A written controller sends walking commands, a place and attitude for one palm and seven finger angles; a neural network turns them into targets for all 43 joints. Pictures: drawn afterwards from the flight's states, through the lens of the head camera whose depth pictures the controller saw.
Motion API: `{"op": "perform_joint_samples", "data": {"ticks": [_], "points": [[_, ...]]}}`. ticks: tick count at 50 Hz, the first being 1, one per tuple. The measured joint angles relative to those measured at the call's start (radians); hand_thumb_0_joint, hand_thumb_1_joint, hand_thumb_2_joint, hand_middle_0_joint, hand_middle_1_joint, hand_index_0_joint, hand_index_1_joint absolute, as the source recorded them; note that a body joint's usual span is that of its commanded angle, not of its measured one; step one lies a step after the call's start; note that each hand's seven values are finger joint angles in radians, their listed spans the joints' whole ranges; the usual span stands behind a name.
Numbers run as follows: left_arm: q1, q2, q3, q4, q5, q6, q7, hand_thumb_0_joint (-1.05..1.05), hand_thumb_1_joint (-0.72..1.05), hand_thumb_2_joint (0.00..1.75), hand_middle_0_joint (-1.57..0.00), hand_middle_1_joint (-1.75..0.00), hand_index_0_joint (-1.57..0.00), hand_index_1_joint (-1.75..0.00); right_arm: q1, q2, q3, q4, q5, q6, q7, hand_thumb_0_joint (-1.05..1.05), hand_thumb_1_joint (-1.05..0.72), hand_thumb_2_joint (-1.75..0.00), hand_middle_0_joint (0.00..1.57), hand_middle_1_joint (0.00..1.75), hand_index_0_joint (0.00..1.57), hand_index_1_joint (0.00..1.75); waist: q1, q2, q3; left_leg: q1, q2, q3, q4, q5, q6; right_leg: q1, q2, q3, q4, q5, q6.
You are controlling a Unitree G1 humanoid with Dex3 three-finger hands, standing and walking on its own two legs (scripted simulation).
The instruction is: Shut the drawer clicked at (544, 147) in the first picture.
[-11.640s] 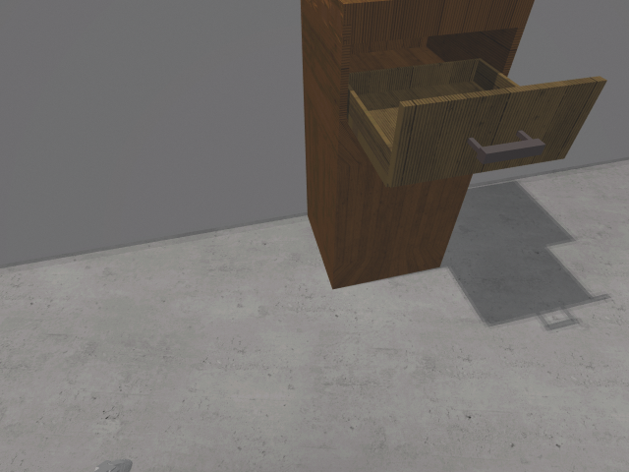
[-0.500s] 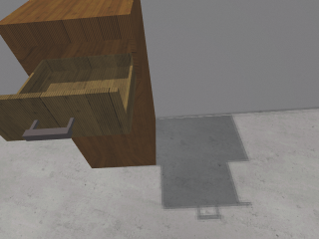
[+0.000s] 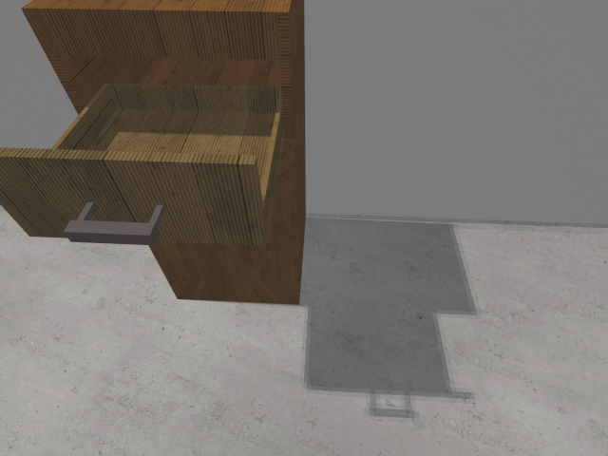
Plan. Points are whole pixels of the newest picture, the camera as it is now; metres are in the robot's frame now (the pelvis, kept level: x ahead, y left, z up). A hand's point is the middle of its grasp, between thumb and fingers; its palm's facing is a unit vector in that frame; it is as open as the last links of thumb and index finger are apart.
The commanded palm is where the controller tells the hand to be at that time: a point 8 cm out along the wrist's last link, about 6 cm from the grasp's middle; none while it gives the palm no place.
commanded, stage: shuffle to correct the standing spot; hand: left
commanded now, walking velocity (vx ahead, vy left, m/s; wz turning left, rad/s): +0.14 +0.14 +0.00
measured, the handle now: (118, 221) +0.40 +0.32 +0.06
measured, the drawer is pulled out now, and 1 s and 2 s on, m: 0.30 0.30 0.30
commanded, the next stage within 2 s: come to a stop and stand still in 0.62 s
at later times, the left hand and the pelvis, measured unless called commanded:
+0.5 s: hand out of the picture +0.10 +0.22 -0.16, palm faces +0.07 -0.96 -0.26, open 7.2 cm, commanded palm none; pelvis +0.06 +0.04 +0.00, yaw +0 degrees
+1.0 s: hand (120, 437) +0.16 +0.31 -0.18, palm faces +0.02 -0.97 -0.23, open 7.4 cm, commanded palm none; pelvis +0.13 +0.12 +0.00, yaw -1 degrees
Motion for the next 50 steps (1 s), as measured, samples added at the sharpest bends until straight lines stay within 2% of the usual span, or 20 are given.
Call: {"op": "perform_joint_samples", "data": {"ticks": [4, 7, 9, 11, 14, 18, 19, 20, 22, 24, 26, 28, 32, 37, 39, 41, 44, 50], "points": [[0.027, 0.021, 0.009, 0.009, -0.002, 0.024, -0.006, 0.0, 0.9, 0.9, -0.2, -0.3, -0.2, -0.3, 0.008, 0.001, -0.003, -0.036, -0.004, -0.022, 0.002, 0.0, -0.91, -0.9, 0.19, 0.3, 0.2, 0.3, -0.009, -0.022, -0.005, 0.031, -0.007, 0.015, -0.152, 0.146, 0.004, -0.024, -0.026, 0.011, 0.089, -0.058, 0.022], [0.022, 0.032, 0.014, 0.012, 0.001, 0.051, -0.008, 0.0, 0.9, 0.9, -0.2, -0.3, -0.2, -0.3, 0.023, 0.008, -0.005, -0.055, -0.012, -0.028, -0.004, 0.0, -0.91, -0.9, 0.19, 0.3, 0.2, 0.3, -0.018, -0.035, -0.014, 0.026, -0.029, 0.043, -0.123, 0.159, 0.031, -0.124, -0.041, 0.039, 0.324, -0.223, -0.002], [0.007, 0.036, 0.014, 0.006, 0.003, 0.052, -0.012, 0.01, 0.91, 0.9, -0.2, -0.3, -0.2, -0.3, 0.037, 0.014, -0.003, -0.055, -0.011, -0.03, -0.006, 0.0, -0.91, -0.9, 0.19, 0.3, 0.2, 0.3, -0.027, -0.031, -0.022, 0.042, -0.043, 0.054, -0.152, 0.153, 0.045, -0.205, -0.044, 0.045, 0.487, -0.224, -0.015], [-0.015, 0.037, 0.014, -0.01, 0.002, 0.045, -0.015, 0.01, 0.91, 0.9, -0.2, -0.3, -0.2, -0.3, 0.05, 0.024, 0.003, -0.045, -0.01, -0.031, -0.007, 0.0, -0.91, -0.9, 0.19, 0.3, 0.2, 0.3, -0.03, -0.026, -0.028, 0.063, -0.057, 0.06, -0.198, 0.171, 0.05, -0.262, -0.051, 0.041, 0.562, -0.183, -0.014], [-0.049, 0.029, 0.009, -0.041, 0.0, 0.033, -0.015, 0.01, 0.91, 0.9, -0.2, -0.3, -0.2, -0.3, 0.065, 0.035, 0.011, -0.031, -0.011, -0.033, -0.004, 0.0, -0.91, -0.9, 0.2, 0.3, 0.2, 0.3, -0.029, -0.009, -0.034, 0.089, -0.072, 0.063, -0.25, 0.19, 0.055, -0.282, -0.061, 0.023, 0.507, -0.153, -0.003], [-0.074, 0.02, 0.006, -0.077, 0.0, 0.011, -0.008, 0.01, 0.92, 0.9, -0.2, -0.3, -0.2, -0.3, 0.076, 0.043, 0.016, -0.028, -0.01, -0.029, 0.002, 0.0, -0.91, -0.9, 0.2, 0.3, 0.2, 0.3, -0.029, 0.011, -0.038, 0.089, -0.076, 0.071, -0.217, 0.156, 0.051, -0.202, -0.052, 0.006, 0.25, -0.105, 0.006], [-0.07, 0.025, 0.005, -0.089, 0.002, -0.001, -0.008, 0.01, 0.92, 0.9, -0.2, -0.3, -0.2, -0.3, 0.084, 0.048, 0.016, -0.03, -0.007, -0.027, 0.005, 0.0, -0.91, -0.9, 0.2, 0.3, 0.2, 0.3, -0.027, 0.002, -0.044, 0.07, -0.082, 0.078, -0.172, 0.126, 0.049, -0.169, -0.057, 0.019, 0.165, -0.086, -0.003], [-0.074, 0.022, 0.006, -0.091, 0.004, -0.011, -0.005, 0.01, 0.92, 0.9, -0.2, -0.3, -0.2, -0.3, 0.08, 0.046, 0.014, -0.028, -0.005, -0.022, 0.008, 0.0, -0.91, -0.9, 0.2, 0.3, 0.2, 0.3, -0.021, 0.007, -0.042, 0.041, -0.077, 0.075, -0.094, 0.062, 0.042, -0.172, -0.055, 0.021, 0.165, -0.046, -0.004], [-0.076, 0.006, 0.004, -0.086, 0.0, -0.02, 0.0, 0.0, 0.93, 0.9, -0.2, -0.3, -0.2, -0.3, 0.064, 0.03, 0.004, -0.023, -0.011, -0.006, 0.014, 0.01, -0.91, -0.9, 0.2, 0.3, 0.2, 0.3, -0.027, 0.038, -0.031, -0.038, -0.059, 0.032, 0.107, -0.013, 0.023, -0.152, -0.045, -0.004, 0.172, -0.032, -0.001], [-0.058, -0.001, 0.005, -0.082, -0.002, -0.026, 0.003, 0.0, 0.93, 0.9, -0.2, -0.3, -0.2, -0.3, 0.046, 0.013, -0.006, -0.025, -0.016, 0.002, 0.02, 0.01, -0.91, -0.9, 0.2, 0.3, 0.2, 0.3, -0.028, 0.049, -0.033, -0.112, -0.042, 0.012, 0.253, 0.009, 0.008, -0.113, -0.044, -0.014, 0.126, -0.022, 0.006], [-0.036, 0.0, 0.006, -0.072, -0.004, -0.029, 0.004, 0.0, 0.93, 0.9, -0.2, -0.3, -0.2, -0.3, 0.023, 0.001, -0.014, -0.035, -0.017, 0.005, 0.025, 0.01, -0.91, -0.9, 0.2, 0.3, 0.2, 0.3, -0.032, 0.039, -0.033, -0.169, -0.017, 0.004, 0.319, 0.065, -0.007, -0.073, -0.048, -0.014, 0.064, 0.001, 0.017], [-0.018, 0.004, 0.007, -0.059, -0.004, -0.027, 0.001, 0.0, 0.93, 0.9, -0.2, -0.3, -0.2, -0.3, 0.002, -0.008, -0.02, -0.051, -0.014, 0.006, 0.026, 0.01, -0.91, -0.9, 0.2, 0.3, 0.2, 0.3, -0.034, 0.018, -0.032, -0.204, 0.007, -0.001, 0.309, 0.115, -0.021, -0.042, -0.058, -0.01, 0.01, 0.022, 0.025], [-0.002, 0.013, 0.008, -0.038, 0.0, -0.017, -0.011, 0.0, 0.92, 0.9, -0.2, -0.3, -0.2, -0.3, -0.037, -0.026, -0.03, -0.081, -0.005, 0.004, 0.029, 0.01, -0.92, -0.9, 0.2, 0.3, 0.2, 0.3, -0.02, -0.027, -0.017, -0.199, 0.037, 0.004, 0.144, 0.166, -0.041, -0.01, -0.087, 0.003, -0.039, 0.033, 0.049], [0.009, 0.033, 0.018, -0.027, 0.003, 0.006, -0.019, 0.0, 0.91, 0.9, -0.2, -0.3, -0.2, -0.3, -0.068, -0.046, -0.029, -0.102, 0.001, -0.011, 0.024, 0.01, -0.91, -0.9, 0.19, 0.3, 0.2, 0.3, 0.009, -0.055, 0.0, -0.081, 0.022, 0.033, -0.106, 0.208, -0.045, -0.017, -0.125, 0.019, 0.04, -0.034, 0.096], [0.021, 0.042, 0.02, -0.028, 0.0, 0.024, -0.017, 0.0, 0.9, 0.9, -0.2, -0.3, -0.2, -0.3, -0.065, -0.056, -0.028, -0.117, -0.003, -0.028, 0.017, 0.01, -0.91, -0.9, 0.19, 0.3, 0.2, 0.3, 0.004, -0.039, -0.011, -0.042, 0.029, 0.027, -0.165, 0.268, -0.019, -0.064, -0.121, 0.021, 0.171, -0.138, 0.084], [-0.001, 0.07, 0.025, -0.019, -0.002, 0.051, -0.006, 0.0, 0.9, 0.9, -0.2, -0.3, -0.2, -0.3, -0.078, -0.029, -0.021, -0.118, -0.006, -0.025, 0.005, 0.0, -0.91, -0.9, 0.19, 0.3, 0.2, 0.3, 0.001, -0.075, -0.002, -0.056, 0.007, 0.04, -0.105, 0.21, 0.0, -0.138, -0.116, 0.071, 0.36, -0.251, 0.056], [-0.036, 0.092, 0.025, -0.015, -0.004, 0.053, 0.004, 0.01, 0.91, 0.9, -0.2, -0.3, -0.2, -0.3, -0.083, 0.011, -0.002, -0.109, -0.01, -0.032, -0.007, 0.0, -0.91, -0.9, 0.19, 0.3, 0.2, 0.3, -0.005, -0.091, -0.004, -0.028, -0.005, 0.049, -0.139, 0.192, 0.004, -0.216, -0.084, 0.078, 0.497, -0.228, 0.043], [-0.098, 0.078, 0.01, -0.058, -0.01, 0.06, -0.002, 0.0, 0.91, 0.9, -0.19, -0.3, -0.2, -0.3, -0.106, 0.016, -0.007, -0.101, -0.008, -0.025, -0.031, 0.0, -0.95, -0.9, 0.2, 0.3, 0.21, 0.3, -0.023, -0.056, -0.002, 0.007, -0.008, 0.065, -0.221, 0.236, 0.011, -0.26, -0.04, 0.062, 0.456, -0.166, 0.06]]}}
